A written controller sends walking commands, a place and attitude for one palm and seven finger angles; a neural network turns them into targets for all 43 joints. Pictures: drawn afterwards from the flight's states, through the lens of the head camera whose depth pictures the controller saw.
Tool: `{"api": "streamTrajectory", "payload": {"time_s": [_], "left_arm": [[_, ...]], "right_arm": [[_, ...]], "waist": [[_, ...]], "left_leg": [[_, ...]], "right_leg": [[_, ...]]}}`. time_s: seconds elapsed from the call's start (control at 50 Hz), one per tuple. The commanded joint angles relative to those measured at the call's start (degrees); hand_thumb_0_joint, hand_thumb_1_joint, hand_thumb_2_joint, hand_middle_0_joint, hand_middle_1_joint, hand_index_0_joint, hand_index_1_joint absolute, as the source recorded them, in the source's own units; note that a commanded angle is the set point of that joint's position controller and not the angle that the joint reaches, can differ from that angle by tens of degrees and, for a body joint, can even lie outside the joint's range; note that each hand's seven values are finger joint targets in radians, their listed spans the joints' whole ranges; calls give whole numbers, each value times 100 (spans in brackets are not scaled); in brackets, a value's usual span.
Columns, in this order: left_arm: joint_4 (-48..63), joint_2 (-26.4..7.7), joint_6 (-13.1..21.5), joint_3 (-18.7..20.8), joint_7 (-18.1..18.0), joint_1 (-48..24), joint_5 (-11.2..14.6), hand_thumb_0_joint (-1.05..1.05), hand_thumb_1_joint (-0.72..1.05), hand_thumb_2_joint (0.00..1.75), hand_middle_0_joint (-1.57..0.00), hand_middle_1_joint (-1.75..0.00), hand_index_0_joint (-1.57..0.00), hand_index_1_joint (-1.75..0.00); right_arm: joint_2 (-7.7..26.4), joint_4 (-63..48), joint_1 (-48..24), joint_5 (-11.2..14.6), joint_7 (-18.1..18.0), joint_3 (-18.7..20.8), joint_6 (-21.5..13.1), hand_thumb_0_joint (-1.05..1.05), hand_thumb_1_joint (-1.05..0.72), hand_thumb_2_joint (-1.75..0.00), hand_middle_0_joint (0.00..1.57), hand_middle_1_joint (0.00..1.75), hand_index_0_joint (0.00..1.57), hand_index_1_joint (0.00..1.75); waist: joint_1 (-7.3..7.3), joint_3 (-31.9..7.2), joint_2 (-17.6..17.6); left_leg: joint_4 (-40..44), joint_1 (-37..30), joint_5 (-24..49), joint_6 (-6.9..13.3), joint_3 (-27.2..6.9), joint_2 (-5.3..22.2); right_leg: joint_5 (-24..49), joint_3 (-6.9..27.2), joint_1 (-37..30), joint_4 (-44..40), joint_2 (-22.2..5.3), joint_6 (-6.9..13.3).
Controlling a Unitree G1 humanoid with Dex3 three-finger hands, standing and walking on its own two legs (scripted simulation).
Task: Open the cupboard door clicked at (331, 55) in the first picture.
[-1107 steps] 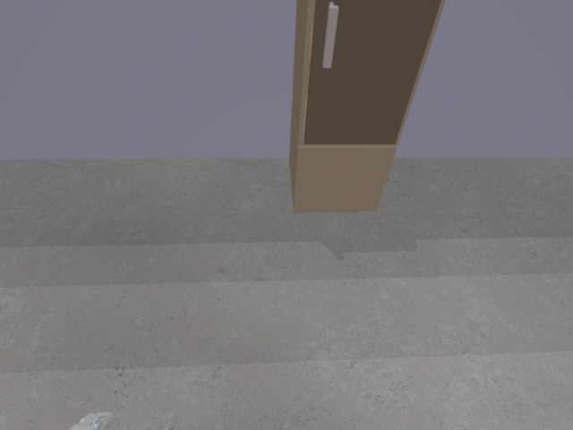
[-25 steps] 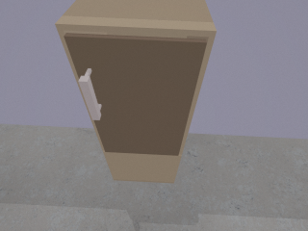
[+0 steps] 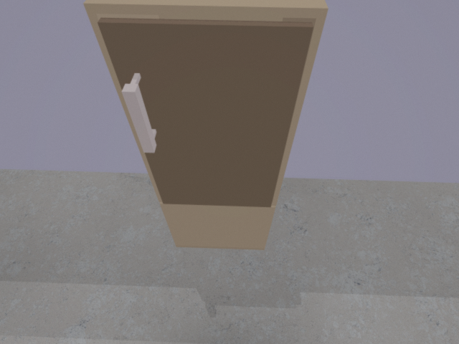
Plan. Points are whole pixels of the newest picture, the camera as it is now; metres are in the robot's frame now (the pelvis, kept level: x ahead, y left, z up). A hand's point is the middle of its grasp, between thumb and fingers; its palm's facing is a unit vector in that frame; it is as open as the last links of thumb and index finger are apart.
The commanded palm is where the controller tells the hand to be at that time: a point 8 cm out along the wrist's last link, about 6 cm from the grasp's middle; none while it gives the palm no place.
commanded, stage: come to a stop and stand still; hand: left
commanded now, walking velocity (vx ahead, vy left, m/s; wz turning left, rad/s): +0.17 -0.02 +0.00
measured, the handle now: (143, 114) +0.53 +0.22 +0.08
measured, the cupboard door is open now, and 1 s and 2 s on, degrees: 0 0 0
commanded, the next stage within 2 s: look again from close up in 0.94 s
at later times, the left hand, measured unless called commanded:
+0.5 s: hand out of the picture -0.04 +0.14 -0.17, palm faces -0.01 -0.99 -0.16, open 7.4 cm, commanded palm none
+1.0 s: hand out of the picture +0.03 +0.17 -0.17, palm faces +0.00 -0.98 -0.22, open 7.4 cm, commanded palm none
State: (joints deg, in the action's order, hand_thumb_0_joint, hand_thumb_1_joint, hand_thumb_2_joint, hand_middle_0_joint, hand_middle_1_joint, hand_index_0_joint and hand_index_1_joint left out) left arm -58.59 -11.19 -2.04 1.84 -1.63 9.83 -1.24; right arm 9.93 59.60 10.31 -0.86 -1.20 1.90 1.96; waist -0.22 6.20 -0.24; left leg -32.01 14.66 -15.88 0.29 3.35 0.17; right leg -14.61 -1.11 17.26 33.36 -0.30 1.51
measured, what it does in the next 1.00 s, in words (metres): steps on the spot: right foot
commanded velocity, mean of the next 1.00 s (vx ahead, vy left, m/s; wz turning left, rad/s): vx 0.04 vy -0.02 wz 0.00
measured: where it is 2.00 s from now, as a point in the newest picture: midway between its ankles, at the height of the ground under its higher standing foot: outside the picture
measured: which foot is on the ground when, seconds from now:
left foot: down 0.00-1.00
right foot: down 0.00-0.12, up 0.14-0.34, down 0.36-1.00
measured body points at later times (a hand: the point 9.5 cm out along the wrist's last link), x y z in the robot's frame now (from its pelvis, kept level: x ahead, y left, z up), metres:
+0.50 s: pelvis -0.01 -0.01 +0.00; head +0.03 -0.01 +0.45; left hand -0.04 +0.19 -0.15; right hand -0.02 -0.23 -0.16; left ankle -0.01 +0.10 -0.73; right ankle -0.09 -0.10 -0.73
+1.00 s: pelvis +0.01 -0.01 +0.00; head +0.01 +0.00 +0.45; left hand +0.03 +0.22 -0.16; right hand +0.04 -0.24 -0.15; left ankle -0.01 +0.10 -0.73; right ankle -0.09 -0.10 -0.73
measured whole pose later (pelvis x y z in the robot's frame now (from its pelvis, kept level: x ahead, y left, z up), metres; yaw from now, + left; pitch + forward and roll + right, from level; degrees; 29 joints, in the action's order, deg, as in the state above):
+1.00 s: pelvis +0.01 -0.01 +0.00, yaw -2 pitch +0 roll +1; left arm -60.4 -10.3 0.8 0.1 -3.0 17.5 -0.9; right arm 9.0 62.5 12.6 -0.6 -1.9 -0.9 -0.9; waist -0.4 -0.8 -1.9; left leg -30.5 12.4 -18.1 0.7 4.9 0.5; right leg -23.5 -0.3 3.9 27.4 1.5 2.3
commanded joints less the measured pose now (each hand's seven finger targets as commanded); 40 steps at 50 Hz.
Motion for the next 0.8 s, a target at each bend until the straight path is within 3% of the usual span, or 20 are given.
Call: {"api": "streamTrajectory", "payload": {"time_s": [0.0,0.02,0.06,0.1,0.16,0.26,0.3,0.34,0.36,0.38,0.4,0.42,0.44,0.46,0.5,0.56,0.6,0.64,0.68,0.78], "left_arm": [[449,-846,47,161,-62,-96,-28,0,90,90,-20,-30,-20,-30],[480,-765,39,146,-47,-126,-28,0,90,90,-20,-30,-20,-30],[549,-824,63,160,2,-227,-8,0,90,90,-20,-30,-20,-30],[292,-577,69,176,33,292,-34,0,90,90,-20,-30,-20,-30],[-30,-40,25,58,81,1016,-64,0,90,90,-20,-30,-20,-30],[28,167,206,-70,66,636,-3,0,90,90,-20,-30,-20,-30],[-185,143,274,-73,29,1013,40,0,90,90,-20,-30,-20,-30],[-368,-205,341,-36,-62,1302,36,0,90,90,-20,-30,-20,-30],[-421,-339,466,-112,-265,1803,-71,0,90,90,-20,-30,-20,-30],[-142,-601,525,-199,-191,1214,-26,0,90,90,-20,-30,-20,-30],[-144,-326,554,-182,-141,1061,3,0,90,90,-20,-30,-20,-30],[-119,-352,588,-121,-162,1049,13,0,90,90,-20,-30,-20,-30],[-61,-395,612,-84,-175,1161,4,0,90,90,-20,-30,-20,-30],[-89,-396,617,-76,-180,1215,6,0,90,90,-20,-30,-20,-30],[-182,-266,615,-106,-203,1375,26,0,90,90,-20,-30,-20,-30],[-263,-136,490,-123,-214,1529,69,0,90,90,-20,-30,-20,-30],[-278,-125,411,-111,-205,1610,38,0,90,90,-20,-30,-20,-30],[-285,-138,420,-131,-195,1600,20,0,90,90,-20,-30,-20,-30],[-256,-221,419,-119,-199,1581,36,0,90,90,-20,-30,-20,-30],[-147,-401,385,-90,-203,1454,51,0,90,90,-20,-30,-20,-30]], "right_arm": [[283,-26,981,-21,-10,138,-47,0,-90,-90,20,30,20,30],[269,30,1124,-33,15,111,-92,0,-90,-90,20,30,20,30],[749,6,938,-98,13,157,-219,0,-90,-90,20,30,20,30],[1053,-144,195,-84,-1,170,-286,0,-90,-90,20,30,20,30],[721,-120,207,-80,-39,76,-277,0,-90,-90,20,30,20,30],[572,254,1268,-121,-78,82,-279,0,-90,-90,20,30,20,30],[523,371,1356,-63,-85,69,-286,0,-90,-90,20,30,20,30],[198,346,1208,31,-72,-1,-355,0,-90,-90,20,30,20,30],[394,-246,74,64,12,-64,-396,0,-90,-90,20,30,20,30],[171,-435,524,31,107,-49,-268,0,-90,-90,20,30,20,30],[215,-234,539,-35,146,-31,-227,0,-90,-90,20,30,20,30],[221,-218,700,-23,147,-58,-245,0,-90,-90,20,30,20,30],[213,-254,751,-30,138,-66,-260,0,-90,-90,20,30,20,30],[135,-251,791,-23,110,-110,-319,0,-90,-90,20,30,20,30],[209,-137,1027,-4,12,-137,-430,0,-90,-90,20,30,20,30],[431,81,1237,15,-117,-124,-425,0,-90,-90,20,30,20,30],[396,20,888,25,-125,-133,-356,0,-90,-90,20,30,20,30],[275,-3,752,28,-96,-161,-336,0,-90,-90,20,30,20,30],[324,36,774,23,-103,-157,-347,0,-90,-90,20,30,20,30],[417,87,663,25,-120,-157,-353,0,-90,-90,20,30,20,30]], "waist": [[220,-511,-1016],[263,-480,-823],[198,-124,404],[-183,-99,1335],[-316,-217,934],[190,-215,563],[69,-489,377],[25,-571,-184],[-342,96,-535],[203,-22,-725],[203,-23,-477],[277,-300,-704],[221,-592,-184],[215,-838,-172],[219,-1200,1],[158,-970,674],[35,-281,113],[33,24,-354],[63,-289,-458],[37,-489,-124]], "left_leg": [[-153,-740,-423,11,-231,121],[276,-839,-462,78,-340,191],[1674,147,-1850,350,-1408,800],[2813,1661,-3012,701,-2264,1502],[2693,1404,-2405,823,-1912,1437],[2103,-483,-800,796,-1687,1249],[1538,-591,233,566,-1320,1021],[762,-10,1067,186,-553,590],[-371,58,310,-40,-283,288],[-684,318,-433,-33,-160,208],[-951,513,-343,3,-135,193],[-986,697,-309,44,-164,205],[-839,671,-274,83,-82,209],[-527,523,-179,108,-61,193],[180,-303,1315,201,-271,325],[-98,-852,3187,458,-541,742],[-15,-289,2251,416,-514,717],[112,-21,1484,280,-363,555],[101,-224,1656,246,-299,521],[235,-404,1954,230,-290,523]], "right_leg": [[-1097,1341,951,-1584,-1231,596],[-1795,1129,1138,-1516,-956,397],[-1784,482,773,-722,-244,43],[-905,19,-611,915,-17,-34],[-1071,-71,-443,1831,45,-23],[-1356,-156,227,-108,-58,-40],[-375,-106,-545,-1365,-108,-55],[886,554,-1388,-1711,-705,23],[2523,1209,-148,-2016,-831,-82],[541,1030,42,-2131,-1068,156],[526,924,-177,-2005,-905,338],[1156,895,-585,-1816,-885,477],[2157,740,-1094,-1448,-894,548],[2928,667,-1418,-1109,-885,591],[3901,476,-1442,-422,-651,384],[2176,221,-765,-302,-337,169],[1435,337,-539,-735,-324,150],[2089,458,-547,-869,-471,154],[2718,448,-767,-743,-492,122],[2789,465,-943,-717,-508,76]]}}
